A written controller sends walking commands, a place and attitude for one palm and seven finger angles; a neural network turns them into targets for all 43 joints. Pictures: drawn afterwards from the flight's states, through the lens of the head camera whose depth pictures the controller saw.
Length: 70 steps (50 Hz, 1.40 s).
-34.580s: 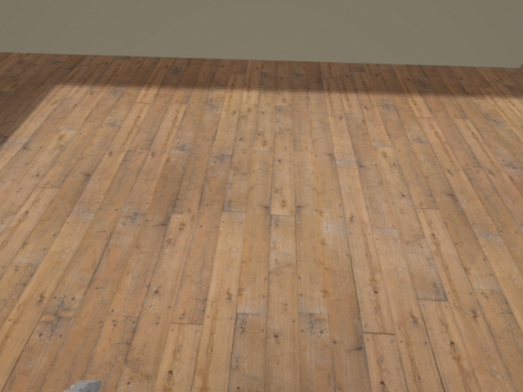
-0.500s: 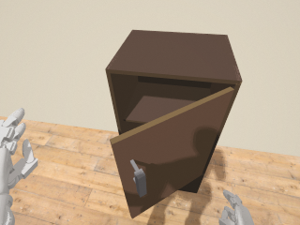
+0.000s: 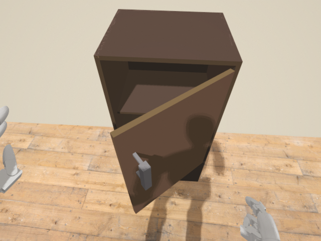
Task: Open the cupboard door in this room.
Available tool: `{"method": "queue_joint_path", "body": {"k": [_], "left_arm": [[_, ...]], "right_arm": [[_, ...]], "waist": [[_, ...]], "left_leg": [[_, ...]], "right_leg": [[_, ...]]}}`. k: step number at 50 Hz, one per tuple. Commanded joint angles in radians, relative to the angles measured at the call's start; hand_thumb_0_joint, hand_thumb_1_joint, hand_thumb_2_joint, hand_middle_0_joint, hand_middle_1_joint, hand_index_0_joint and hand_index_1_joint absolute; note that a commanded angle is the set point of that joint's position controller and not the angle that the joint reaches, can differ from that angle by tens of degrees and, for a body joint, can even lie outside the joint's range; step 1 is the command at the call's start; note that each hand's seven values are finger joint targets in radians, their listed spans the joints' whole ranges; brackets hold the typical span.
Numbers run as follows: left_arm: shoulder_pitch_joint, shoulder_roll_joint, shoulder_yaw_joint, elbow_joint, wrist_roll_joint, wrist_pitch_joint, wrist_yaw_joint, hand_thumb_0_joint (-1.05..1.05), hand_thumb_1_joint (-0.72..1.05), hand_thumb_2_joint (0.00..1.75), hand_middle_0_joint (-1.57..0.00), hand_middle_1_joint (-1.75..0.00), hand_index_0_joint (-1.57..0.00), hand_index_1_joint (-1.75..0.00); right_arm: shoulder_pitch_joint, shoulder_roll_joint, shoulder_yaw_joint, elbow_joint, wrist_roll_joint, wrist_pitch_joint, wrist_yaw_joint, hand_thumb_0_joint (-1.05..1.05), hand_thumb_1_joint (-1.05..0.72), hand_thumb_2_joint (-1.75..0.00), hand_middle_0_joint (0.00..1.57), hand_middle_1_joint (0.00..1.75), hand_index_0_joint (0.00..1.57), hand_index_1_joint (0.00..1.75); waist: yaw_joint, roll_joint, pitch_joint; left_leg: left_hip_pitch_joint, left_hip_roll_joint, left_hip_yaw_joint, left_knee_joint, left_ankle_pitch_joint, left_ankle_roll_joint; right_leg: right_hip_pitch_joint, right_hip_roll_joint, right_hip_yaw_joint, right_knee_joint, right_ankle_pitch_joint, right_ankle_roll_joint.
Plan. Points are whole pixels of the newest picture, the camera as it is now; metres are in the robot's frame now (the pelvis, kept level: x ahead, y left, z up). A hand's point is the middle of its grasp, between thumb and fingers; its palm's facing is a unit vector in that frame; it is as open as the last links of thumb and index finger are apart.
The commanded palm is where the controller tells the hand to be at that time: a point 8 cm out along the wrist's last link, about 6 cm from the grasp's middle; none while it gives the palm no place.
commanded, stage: step back with the hand held close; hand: left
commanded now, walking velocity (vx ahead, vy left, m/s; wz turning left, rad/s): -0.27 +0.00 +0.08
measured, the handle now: (141, 171) +0.32 +0.08 -0.05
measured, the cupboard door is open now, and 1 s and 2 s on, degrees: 41 41 41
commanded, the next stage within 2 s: stop stepping back and stand still in 0.72 s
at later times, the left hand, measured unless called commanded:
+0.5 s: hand out of the picture +0.08 +0.27 +0.16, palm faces +0.53 -0.70 -0.48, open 7.4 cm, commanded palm +0.01 +0.31 +0.18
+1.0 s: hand out of the picture -0.08 +0.26 +0.18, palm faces +0.55 -0.76 -0.33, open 7.4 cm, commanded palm -0.12 +0.29 +0.18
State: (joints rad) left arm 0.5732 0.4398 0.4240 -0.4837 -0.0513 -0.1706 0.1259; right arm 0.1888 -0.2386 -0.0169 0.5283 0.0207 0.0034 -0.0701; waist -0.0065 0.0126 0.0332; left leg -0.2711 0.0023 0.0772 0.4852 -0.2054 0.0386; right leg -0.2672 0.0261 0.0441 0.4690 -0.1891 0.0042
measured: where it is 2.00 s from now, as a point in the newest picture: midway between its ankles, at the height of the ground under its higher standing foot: outside the picture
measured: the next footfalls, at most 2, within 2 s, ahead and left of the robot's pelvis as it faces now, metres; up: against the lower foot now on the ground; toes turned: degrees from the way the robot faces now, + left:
right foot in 0.90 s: -0.27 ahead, -0.15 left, +0.00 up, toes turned +7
left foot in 1.06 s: -0.18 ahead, +0.10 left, +0.00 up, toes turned +3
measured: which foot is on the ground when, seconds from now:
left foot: down 0.00-0.88, up 0.90-1.00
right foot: down 0.00-0.60, up 0.62-0.88, down 0.90-1.00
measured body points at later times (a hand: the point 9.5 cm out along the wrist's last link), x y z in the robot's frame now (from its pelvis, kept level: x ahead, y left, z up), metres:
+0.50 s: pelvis -0.10 -0.01 -0.03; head -0.08 +0.00 +0.42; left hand +0.04 +0.30 +0.19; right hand +0.09 -0.24 -0.10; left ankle +0.03 +0.10 -0.73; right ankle +0.03 -0.11 -0.74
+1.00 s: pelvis -0.24 -0.01 -0.01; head -0.25 +0.01 +0.44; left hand -0.11 +0.29 +0.20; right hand -0.04 -0.20 -0.09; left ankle -0.17 +0.10 -0.70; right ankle -0.31 -0.16 -0.74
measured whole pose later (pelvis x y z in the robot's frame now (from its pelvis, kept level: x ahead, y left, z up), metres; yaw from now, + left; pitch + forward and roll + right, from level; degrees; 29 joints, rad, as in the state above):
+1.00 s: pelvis -0.24 -0.01 -0.01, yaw +3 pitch +1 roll +0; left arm 0.46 0.38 0.39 -0.57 -0.04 -0.24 0.15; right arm 0.18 -0.16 0.04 0.68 0.00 -0.12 -0.03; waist 0.09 -0.06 -0.03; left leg -0.57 0.03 0.06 0.90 -0.30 -0.04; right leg -0.18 0.01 0.07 0.60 -0.44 0.00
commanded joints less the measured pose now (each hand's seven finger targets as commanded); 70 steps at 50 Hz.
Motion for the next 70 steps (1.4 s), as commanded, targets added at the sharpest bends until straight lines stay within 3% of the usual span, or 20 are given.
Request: {"method": "queue_joint_path", "body": {"k": [1, 9, 19, 24, 27, 29, 31, 33, 41, 42, 44, 46, 51, 55, 57, 61, 65, 67, 68, 70], "left_arm": [[-0.025, 0.148, 0.134, -0.192, 0.013, -0.069, 0.033, 0.0, 0.9, 0.9, -0.2, -0.3, -0.2, -0.3], [-0.114, 0.141, 0.128, -0.202, 0.033, -0.103, 0.046, 0.0, 0.9, 0.9, -0.2, -0.3, -0.2, -0.3], [-0.065, 0.149, 0.187, -0.208, 0.05, -0.129, 0.045, 0.0, 0.9, 0.9, -0.2, -0.3, -0.2, -0.3], [-0.104, 0.162, 0.144, -0.272, 0.024, -0.128, 0.053, 0.0, 0.9, 0.9, -0.2, -0.3, -0.2, -0.3], [-0.114, 0.186, 0.145, -0.268, 0.022, -0.131, 0.069, 0.0, 0.9, 0.9, -0.2, -0.3, -0.2, -0.3], [-0.162, 0.192, 0.156, -0.305, 0.016, -0.145, 0.068, 0.0, 0.9, 0.9, -0.2, -0.3, -0.2, -0.3], [-0.166, 0.23, 0.24, -0.324, 0.04, -0.16, 0.079, 0.0, 0.9, 0.9, -0.2, -0.3, -0.2, -0.3], [-0.198, 0.216, 0.221, -0.348, 0.01, -0.155, 0.078, 0.0, 0.9, 0.9, -0.2, -0.3, -0.2, -0.3], [-0.158, 0.171, 0.133, -0.296, -0.026, -0.105, 0.053, 0.0, 0.9, 0.9, -0.2, -0.3, -0.2, -0.3], [-0.195, 0.149, 0.105, -0.319, -0.026, -0.123, 0.041, 0.0, 0.9, 0.9, -0.2, -0.3, -0.2, -0.3], [-0.266, 0.232, 0.132, -0.357, 0.006, -0.152, 0.049, 0.0, 0.9, 0.9, -0.2, -0.3, -0.2, -0.3], [-0.369, 0.263, 0.129, -0.357, 0.022, -0.143, 0.043, 0.0, 0.9, 0.9, -0.2, -0.3, -0.2, -0.3], [-0.243, 0.125, 0.088, -0.12, 0.012, -0.085, 0.048, 0.0, 0.9, 0.9, -0.2, -0.3, -0.2, -0.3], [-0.201, 0.179, 0.114, -0.224, 0.003, -0.091, 0.054, 0.0, 0.9, 0.9, -0.2, -0.3, -0.2, -0.3], [-0.089, 0.139, 0.096, -0.291, 0.012, -0.098, 0.044, 0.0, 0.9, 0.9, -0.2, -0.3, -0.2, -0.3], [0.031, 0.195, 0.158, -0.344, 0.029, -0.094, 0.053, 0.0, 0.9, 0.9, -0.2, -0.3, -0.2, -0.3], [0.027, 0.199, 0.18, -0.239, 0.027, -0.085, 0.07, 0.0, 0.9, 0.9, -0.2, -0.3, -0.2, -0.3], [0.011, 0.192, 0.167, -0.185, 0.031, -0.069, 0.061, 0.0, 0.9, 0.9, -0.2, -0.3, -0.2, -0.3], [-0.013, 0.239, 0.202, -0.162, 0.026, -0.068, 0.059, 0.0, 0.9, 0.9, -0.2, -0.3, -0.2, -0.3], [-0.108, 0.212, 0.19, -0.067, 0.029, -0.102, 0.053, 0.0, 0.9, 0.9, -0.2, -0.3, -0.2, -0.3]], "right_arm": [[-0.09, -0.127, -0.047, -0.153, -0.004, -0.071, -0.013, 0.0, -0.9, -0.9, 0.2, 0.3, 0.2, 0.3], [-0.062, -0.127, -0.043, -0.135, -0.016, -0.115, -0.017, 0.0, -0.9, -0.9, 0.2, 0.3, 0.2, 0.3], [-0.071, -0.123, -0.053, -0.128, -0.018, -0.142, -0.01, 0.0, -0.9, -0.9, 0.2, 0.3, 0.2, 0.3], [-0.021, -0.095, -0.058, -0.08, -0.024, -0.125, 0.018, 0.0, -0.9, -0.9, 0.2, 0.3, 0.2, 0.3], [-0.009, -0.084, -0.056, -0.055, -0.02, -0.096, 0.021, 0.0, -0.9, -0.9, 0.2, 0.3, 0.2, 0.3], [-0.039, -0.117, -0.052, -0.08, -0.02, -0.103, 0.003, 0.0, -0.9, -0.9, 0.2, 0.3, 0.2, 0.3], [-0.09, -0.126, -0.063, -0.083, -0.039, -0.136, -0.016, 0.0, -0.9, -0.9, 0.2, 0.3, 0.2, 0.3], [-0.105, -0.075, -0.091, -0.035, -0.037, -0.174, 0.004, 0.0, -0.9, -0.9, 0.2, 0.3, 0.2, 0.3], [-0.105, -0.073, -0.057, -0.002, -0.028, -0.177, 0.037, 0.0, -0.9, -0.9, 0.2, 0.3, 0.2, 0.3], [-0.092, -0.065, -0.048, -0.016, -0.031, -0.182, 0.04, 0.0, -0.9, -0.9, 0.2, 0.3, 0.2, 0.3], [-0.103, -0.052, -0.041, -0.009, -0.024, -0.183, 0.044, 0.0, -0.9, -0.9, 0.2, 0.3, 0.2, 0.3], [-0.099, -0.072, -0.028, -0.004, -0.023, -0.18, 0.051, 0.0, -0.9, -0.9, 0.2, 0.3, 0.2, 0.3], [-0.06, -0.085, -0.01, -0.007, -0.01, -0.188, -0.013, 0.0, -0.9, -0.9, 0.2, 0.3, 0.2, 0.3], [-0.042, -0.071, -0.015, -0.028, -0.03, -0.199, -0.012, 0.0, -0.9, -0.9, 0.2, 0.3, 0.2, 0.3], [-0.066, -0.07, -0.02, -0.037, -0.028, -0.203, 0.008, 0.0, -0.9, -0.9, 0.2, 0.3, 0.2, 0.3], [-0.069, -0.082, -0.023, -0.049, -0.029, -0.189, 0.014, 0.0, -0.9, -0.9, 0.2, 0.3, 0.2, 0.3], [-0.044, -0.081, -0.027, -0.042, -0.046, -0.167, -0.016, 0.0, -0.9, -0.9, 0.2, 0.3, 0.2, 0.3], [-0.039, -0.069, -0.028, -0.035, -0.045, -0.147, -0.018, 0.0, -0.9, -0.9, 0.2, 0.3, 0.2, 0.3], [-0.042, -0.067, -0.032, -0.043, -0.04, -0.138, -0.014, 0.0, -0.9, -0.9, 0.2, 0.3, 0.2, 0.3], [-0.001, -0.09, -0.041, 0.001, -0.04, -0.163, -0.004, 0.0, -0.9, -0.9, 0.2, 0.3, 0.2, 0.3]], "waist": [[0.009, 0.076, -0.131], [-0.005, 0.017, -0.051], [0.006, 0.106, -0.094], [-0.029, -0.171, -0.101], [-0.044, -0.205, -0.122], [-0.043, 0.014, -0.028], [-0.015, 0.437, -0.117], [0.009, 0.143, -0.181], [0.002, 0.25, -0.16], [0.008, 0.2, -0.16], [0.03, -0.209, -0.067], [0.022, -0.229, -0.104], [-0.025, 0.074, -0.059], [-0.037, 0.252, -0.138], [-0.027, 0.128, -0.115], [0.0, 0.268, -0.076], [-0.003, 0.27, -0.1], [0.003, 0.053, -0.085], [0.008, -0.192, -0.073], [-0.024, -0.168, -0.065]], "left_leg": [[-0.236, 0.099, -0.13, -0.162, -0.121, 0.03], [-0.322, 0.081, -0.165, -0.112, -0.417, 0.041], [-0.604, 0.155, -0.216, -0.133, -0.575, 0.092], [-0.118, -0.019, -0.08, 0.311, -0.319, -0.025], [0.118, -0.019, -0.078, 0.335, -0.224, -0.035], [-0.066, 0.09, -0.238, -0.009, -0.425, 0.024], [-0.589, 0.442, -0.602, -0.439, -0.764, 0.168], [-0.249, 0.365, -0.357, -0.23, -0.315, 0.112], [-0.103, 0.319, -0.05, -0.34, -0.378, -0.076], [-0.047, 0.257, -0.014, -0.218, -0.36, -0.112], [-0.002, 0.034, 0.03, 0.505, -0.167, -0.139], [-0.245, 0.003, -0.114, 0.724, -0.162, -0.106], [0.168, 0.04, -0.081, -0.059, -0.04, -0.037], [0.202, 0.355, -0.573, -0.318, -0.241, 0.121], [0.099, 0.326, -0.449, -0.328, -0.381, 0.136], [-0.135, 0.215, -0.157, -0.39, -0.448, 0.059], [-0.221, 0.199, -0.129, -0.278, -0.478, 0.043], [-0.337, 0.093, -0.033, 0.078, -0.372, 0.008], [-0.459, 0.017, -0.015, 0.397, -0.299, -0.02], [-0.47, 0.037, -0.121, 0.68, -0.185, -0.05]], "right_leg": [[0.253, -0.017, 0.038, 0.065, 0.233, 0.01], [0.089, -0.032, 0.102, -0.017, -0.164, -0.006], [0.304, 0.03, 0.123, 0.254, 0.026, 0.0], [-0.287, -0.204, 0.39, -0.168, -0.341, -0.112], [-0.466, -0.201, 0.253, -0.196, -0.393, -0.089], [-0.407, -0.065, 0.161, 0.003, -0.415, -0.027], [0.066, 0.145, -0.008, 0.87, -0.284, 0.034], [-0.136, 0.091, 0.035, 0.947, -0.324, 0.021], [0.031, 0.075, -0.179, 0.215, -0.462, -0.032], [0.003, 0.027, -0.117, 0.009, -0.463, -0.071], [-0.393, -0.357, 0.526, -0.387, -0.532, -0.241], [-0.255, -0.34, 0.528, -0.305, -0.369, -0.236], [-0.132, -0.113, 0.106, 0.029, -0.046, -0.06], [-0.307, 0.013, -0.012, 0.576, -0.363, 0.005], [-0.271, -0.026, 0.003, 0.623, -0.251, -0.003], [-0.027, 0.009, -0.162, 0.407, -0.181, -0.009], [0.217, 0.03, -0.219, 0.115, -0.307, -0.042], [0.299, -0.081, -0.046, -0.116, -0.275, -0.085], [0.252, -0.306, 0.367, -0.276, -0.43, -0.18], [0.08, -0.404, 0.474, -0.333, -0.518, -0.196]]}}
